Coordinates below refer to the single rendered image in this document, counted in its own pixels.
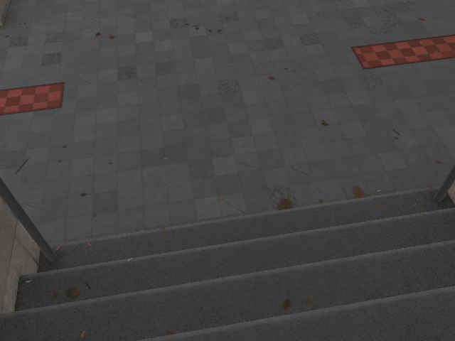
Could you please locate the stairs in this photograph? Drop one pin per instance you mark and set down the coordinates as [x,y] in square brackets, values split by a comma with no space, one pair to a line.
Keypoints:
[379,268]

